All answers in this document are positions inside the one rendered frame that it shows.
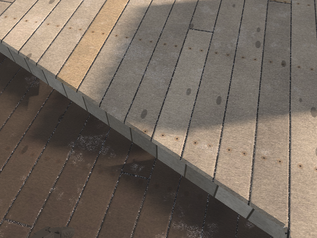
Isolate robot left hand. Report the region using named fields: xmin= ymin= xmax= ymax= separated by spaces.
xmin=31 ymin=226 xmax=75 ymax=238

